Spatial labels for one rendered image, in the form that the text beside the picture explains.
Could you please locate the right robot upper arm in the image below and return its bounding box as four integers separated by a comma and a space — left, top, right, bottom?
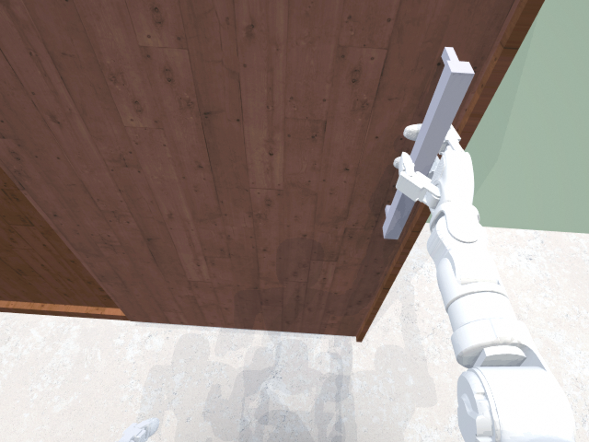
457, 366, 575, 442

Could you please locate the handle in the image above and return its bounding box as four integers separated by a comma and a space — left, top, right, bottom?
383, 47, 475, 239

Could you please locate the robot right forearm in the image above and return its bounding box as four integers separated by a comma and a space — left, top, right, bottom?
427, 202, 576, 442

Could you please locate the right robot hand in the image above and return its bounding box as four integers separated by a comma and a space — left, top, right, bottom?
393, 123, 474, 215

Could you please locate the wardrobe door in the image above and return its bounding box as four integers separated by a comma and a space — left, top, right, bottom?
0, 0, 520, 336
0, 167, 119, 308

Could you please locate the left robot hand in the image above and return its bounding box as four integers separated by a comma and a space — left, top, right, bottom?
115, 417, 159, 442

